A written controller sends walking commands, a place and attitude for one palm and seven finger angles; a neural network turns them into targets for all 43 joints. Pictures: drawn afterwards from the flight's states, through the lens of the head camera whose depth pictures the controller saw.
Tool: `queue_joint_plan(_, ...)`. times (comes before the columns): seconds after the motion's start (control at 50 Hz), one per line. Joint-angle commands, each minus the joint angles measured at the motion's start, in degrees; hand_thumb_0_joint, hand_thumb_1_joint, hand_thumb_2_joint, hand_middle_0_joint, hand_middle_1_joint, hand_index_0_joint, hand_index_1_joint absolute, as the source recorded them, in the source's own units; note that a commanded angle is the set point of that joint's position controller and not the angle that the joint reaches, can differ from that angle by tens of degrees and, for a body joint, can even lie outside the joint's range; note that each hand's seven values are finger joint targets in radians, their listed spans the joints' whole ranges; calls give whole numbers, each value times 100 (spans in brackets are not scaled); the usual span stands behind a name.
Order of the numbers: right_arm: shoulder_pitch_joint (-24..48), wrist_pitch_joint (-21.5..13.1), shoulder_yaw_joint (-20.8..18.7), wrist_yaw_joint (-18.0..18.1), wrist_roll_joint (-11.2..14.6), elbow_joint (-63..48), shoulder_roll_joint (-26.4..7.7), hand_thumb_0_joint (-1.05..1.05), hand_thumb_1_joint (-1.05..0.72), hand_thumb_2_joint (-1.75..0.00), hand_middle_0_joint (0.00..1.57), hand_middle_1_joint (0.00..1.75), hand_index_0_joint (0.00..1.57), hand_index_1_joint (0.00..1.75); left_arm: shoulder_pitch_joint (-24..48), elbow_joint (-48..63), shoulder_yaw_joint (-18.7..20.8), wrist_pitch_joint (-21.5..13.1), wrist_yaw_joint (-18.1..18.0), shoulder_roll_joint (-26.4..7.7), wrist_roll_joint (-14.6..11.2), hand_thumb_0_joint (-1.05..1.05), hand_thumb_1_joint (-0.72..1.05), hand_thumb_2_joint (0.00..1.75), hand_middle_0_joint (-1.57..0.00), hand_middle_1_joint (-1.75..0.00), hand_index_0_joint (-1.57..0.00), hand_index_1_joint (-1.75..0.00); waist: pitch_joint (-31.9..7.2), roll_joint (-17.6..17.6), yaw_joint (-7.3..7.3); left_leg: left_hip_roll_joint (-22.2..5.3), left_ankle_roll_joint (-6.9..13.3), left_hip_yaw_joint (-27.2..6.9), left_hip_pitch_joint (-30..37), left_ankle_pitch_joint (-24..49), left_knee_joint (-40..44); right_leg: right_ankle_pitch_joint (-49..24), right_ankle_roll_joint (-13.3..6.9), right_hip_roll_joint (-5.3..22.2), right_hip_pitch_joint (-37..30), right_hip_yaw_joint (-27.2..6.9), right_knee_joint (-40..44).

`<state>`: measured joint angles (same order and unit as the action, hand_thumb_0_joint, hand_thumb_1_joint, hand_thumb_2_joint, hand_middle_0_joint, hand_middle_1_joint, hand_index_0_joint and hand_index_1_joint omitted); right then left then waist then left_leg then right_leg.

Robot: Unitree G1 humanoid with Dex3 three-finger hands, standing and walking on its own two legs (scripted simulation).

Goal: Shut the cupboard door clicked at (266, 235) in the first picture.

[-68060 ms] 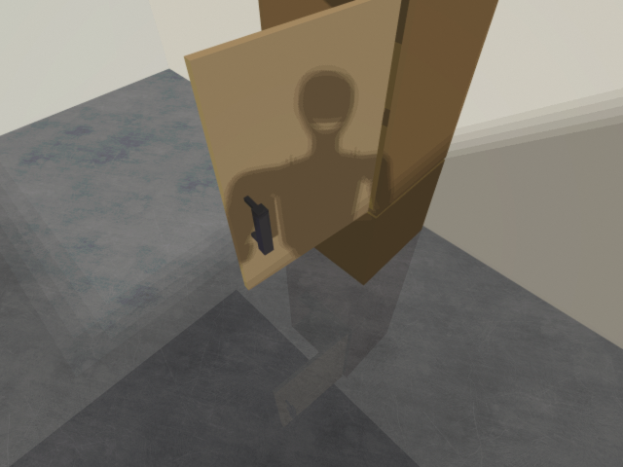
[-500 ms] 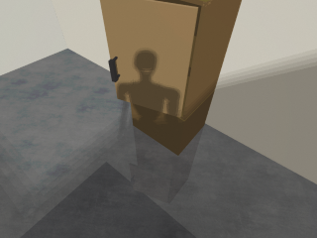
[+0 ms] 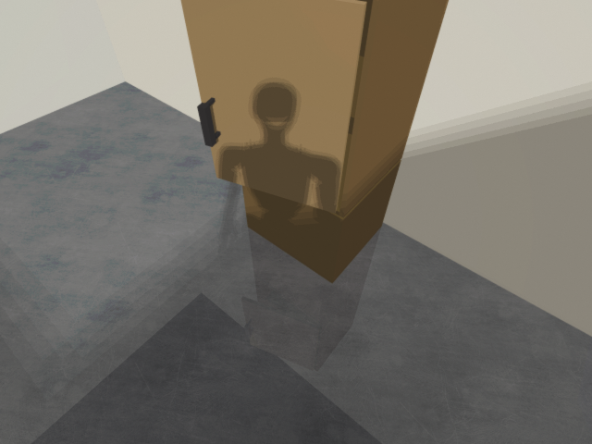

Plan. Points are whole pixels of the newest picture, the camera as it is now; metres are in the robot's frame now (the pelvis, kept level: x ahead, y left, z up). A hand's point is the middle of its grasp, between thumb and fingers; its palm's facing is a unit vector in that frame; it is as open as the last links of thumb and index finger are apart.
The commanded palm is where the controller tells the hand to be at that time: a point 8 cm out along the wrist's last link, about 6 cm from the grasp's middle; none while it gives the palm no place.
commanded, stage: walk to a spot facing it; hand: left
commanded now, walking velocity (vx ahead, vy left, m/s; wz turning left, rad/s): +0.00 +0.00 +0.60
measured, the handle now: (211, 121) +0.93 +0.30 -0.11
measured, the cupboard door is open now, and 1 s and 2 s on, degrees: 17 17 17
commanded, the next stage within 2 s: none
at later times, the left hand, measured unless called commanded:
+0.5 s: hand out of the picture +0.02 +0.22 -0.18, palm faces +0.28 -0.94 -0.21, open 7.4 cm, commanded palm none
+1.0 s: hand out of the picture -0.05 +0.14 -0.15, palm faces +0.53 -0.79 -0.31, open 7.4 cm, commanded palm none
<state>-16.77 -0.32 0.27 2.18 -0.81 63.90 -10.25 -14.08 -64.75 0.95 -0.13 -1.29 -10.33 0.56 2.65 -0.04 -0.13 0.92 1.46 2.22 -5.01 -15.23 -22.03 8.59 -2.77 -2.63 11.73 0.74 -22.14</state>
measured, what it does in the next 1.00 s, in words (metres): steps on the spot, turning left: right foot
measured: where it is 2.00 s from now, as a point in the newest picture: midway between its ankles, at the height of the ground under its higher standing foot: outside the picture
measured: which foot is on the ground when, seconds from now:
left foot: down 0.00-0.76, up 0.78-1.00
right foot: down 0.00-0.34, up 0.36-0.74, down 0.76-1.00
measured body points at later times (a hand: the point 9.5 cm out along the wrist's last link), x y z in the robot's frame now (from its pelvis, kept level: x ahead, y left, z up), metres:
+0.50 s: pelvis -0.02 +0.01 +0.00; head +0.02 +0.04 +0.44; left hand +0.00 +0.27 -0.16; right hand +0.05 -0.22 -0.15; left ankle -0.03 +0.10 -0.74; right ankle +0.00 -0.13 -0.68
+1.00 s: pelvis +0.00 -0.07 +0.00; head +0.06 -0.08 +0.44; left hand -0.07 +0.18 -0.13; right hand +0.20 -0.26 -0.16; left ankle -0.11 +0.06 -0.65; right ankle +0.01 -0.16 -0.74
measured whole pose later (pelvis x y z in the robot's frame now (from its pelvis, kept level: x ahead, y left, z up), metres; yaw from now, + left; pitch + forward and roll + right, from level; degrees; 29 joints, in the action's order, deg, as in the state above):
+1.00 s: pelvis +0.00 -0.07 +0.00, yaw +34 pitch +0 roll +3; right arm -9.6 4.6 -5.1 -1.0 -1.2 53.0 -16.0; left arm -12.0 -51.7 2.3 0.7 -1.6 -10.2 1.1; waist 5.8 -1.4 -2.1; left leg -0.3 -4.1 -1.6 -29.6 -22.5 -65.8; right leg 18.9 -2.2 4.2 10.7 7.5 -29.1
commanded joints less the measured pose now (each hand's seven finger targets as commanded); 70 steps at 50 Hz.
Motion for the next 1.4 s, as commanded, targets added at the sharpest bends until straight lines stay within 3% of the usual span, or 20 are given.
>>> queue_joint_plan(0.0,-362,-9,-111,-5,6,-155,-493,0,-90,-90,20,30,20,30,-246,235,112,-71,-65,-588,-1,0,90,90,-20,-30,-20,-30,109,4,-16,-591,104,-607,-646,514,431,-326,-33,797,-360,-706,300)
queue_joint_plan(0.26,-276,278,-346,-127,4,-622,-422,0,-90,-90,20,30,20,30,282,964,471,86,-128,-987,117,0,90,90,-20,-30,-20,-30,-129,667,-87,-408,-84,-310,-1224,-1141,-1686,-261,-806,2241,153,-720,188)
queue_joint_plan(0.3,-572,225,-373,-156,-29,-613,-560,0,-90,-90,20,30,20,30,430,1127,470,137,-94,-883,73,0,90,90,-20,-30,-20,-30,-143,-275,-246,-721,94,-963,-675,74,-234,356,-229,1669,851,68,-876)
queue_joint_plan(0.32,-692,192,-452,-141,-111,-659,-960,0,-90,-90,20,30,20,30,467,1283,445,167,-58,-600,35,0,90,90,-20,-30,-20,-30,67,-1726,-318,-1672,475,-2710,-638,760,534,1451,310,735,1657,636,-2150)
queue_joint_plan(0.34,-702,212,-520,-81,-171,-661,-1140,0,-90,-90,20,30,20,30,901,1446,428,227,-78,-636,86,0,90,90,-20,-30,-20,-30,363,-1829,-451,-2094,842,-3305,-785,1162,1039,2204,368,413,2092,226,-3255)
queue_joint_plan(0.46,-146,84,-500,17,-90,-962,-1077,0,-90,-90,20,30,20,30,588,1394,503,166,20,-713,79,0,90,90,-20,-30,-20,-30,-310,-479,-63,-1275,661,-2202,-141,2088,430,1030,590,545,2232,-281,-4041)
queue_joint_plan(0.58,-218,142,-615,-24,-114,-1043,-1233,0,-90,-90,20,30,20,30,929,1680,440,149,14,-660,37,0,90,90,-20,-30,-20,-30,-559,-827,-257,-1173,854,-2455,118,2555,134,1474,695,381,1916,-191,-3009)
queue_joint_plan(0.68,268,227,-700,-84,-90,-1287,-1332,0,-90,-90,20,30,20,30,369,1644,438,135,-10,-790,-23,0,90,90,-20,-30,-20,-30,-795,-1125,-27,-822,578,-2561,-600,2452,-195,1136,589,59,396,-50,-1170)
queue_joint_plan(0.72,436,239,-699,-132,25,-1434,-1070,0,-90,-90,20,30,20,30,-186,1554,532,40,-62,-1219,23,0,90,90,-20,-30,-20,-30,-943,-252,246,-303,102,-2189,-1937,808,-901,281,444,755,-1260,-619,376)
queue_joint_plan(0.74,306,220,-664,-151,47,-1535,-686,0,-90,-90,20,30,20,30,-117,1588,638,8,-110,-1734,111,0,90,90,-20,-30,-20,-30,-766,1504,219,521,-370,-983,-3027,-1217,-2266,213,-211,2435,-1609,-2353,772)
queue_joint_plan(0.76,460,244,-704,-160,-49,-1540,-940,0,-90,-90,20,30,20,30,21,1620,575,25,-108,-1714,103,0,90,90,-20,-30,-20,-30,-509,1274,198,344,-365,-832,-2897,-1997,-3746,-324,-660,3046,-598,-2485,699)
queue_joint_plan(0.82,373,354,-686,-265,-65,-1397,-852,0,-90,-90,20,30,20,30,623,1796,451,-3,-128,-1148,73,0,90,90,-20,-30,-20,-30,-82,1042,-220,-62,-415,-814,-3006,-1160,-4970,-965,-562,2238,-114,-1310,367)
queue_joint_plan(0.88,595,388,-593,-355,-29,-1437,-768,0,-90,-90,20,30,20,30,317,1781,403,-66,-110,-1067,62,0,90,90,-20,-30,-20,-30,-95,958,-165,-86,-540,-427,-2927,-681,-4772,-2437,-363,1847,-473,-270,28)
queue_joint_plan(1.08,1448,353,-449,-365,-5,-1700,-607,0,-90,-90,20,30,20,30,-531,1558,557,-32,-112,-1257,132,0,90,90,-20,-30,-20,-30,-287,1147,280,-202,-442,126,-2396,-1100,-2597,-3225,-489,2290,-1312,140,-389)
queue_joint_plan(1.18,742,233,-477,-345,-26,-1609,-767,0,-90,-90,20,30,20,30,-350,1572,616,-24,-47,-1312,70,0,90,90,-20,-30,-20,-30,-619,854,-142,-50,-195,345,-560,19,-596,-2362,-52,2212,-506,706,-1311)
queue_joint_plan(1.2,269,177,-570,-332,-69,-1496,-1209,0,-90,-90,20,30,20,30,-354,1634,589,1,-10,-1143,28,0,90,90,-20,-30,-20,-30,-907,-174,-404,-676,102,-553,543,498,-46,-787,252,1851,517,1004,-2357)
queue_joint_plan(1.22,-190,166,-753,-307,-124,-1417,-1888,0,-90,-90,20,30,20,30,-82,1887,464,5,64,-806,20,0,90,90,-20,-30,-20,-30,-952,-1831,-656,-2158,862,-2729,1331,1180,190,2782,631,953,2324,1085,-3761)
queue_joint_plan(1.24,-515,197,-747,-264,-96,-1287,-1972,0,-90,-90,20,30,20,30,454,2129,424,55,59,-874,88,0,90,90,-20,-30,-20,-30,-762,-1381,-819,-2532,1310,-3033,1119,796,418,3034,546,958,2843,395,-4219)
queue_joint_plan(1.28,-44,133,-624,-179,-116,-1462,-1621,0,-90,-90,20,30,20,30,680,2101,494,45,122,-893,131,0,90,90,-20,-30,-20,-30,-215,-1392,-580,-1934,1062,-2603,211,-685,654,2214,538,1100,2826,111,-4229)
queue_joint_plan(1.38,361,-52,-518,-149,-86,-1555,-1390,0,-90,-90,20,30,20,30,375,1850,489,-5,270,-861,106,0,90,90,-20,-30,-20,-30,-102,-783,-181,-1310,860,-1902,-205,-164,682,1257,633,875,2399,79,-3748)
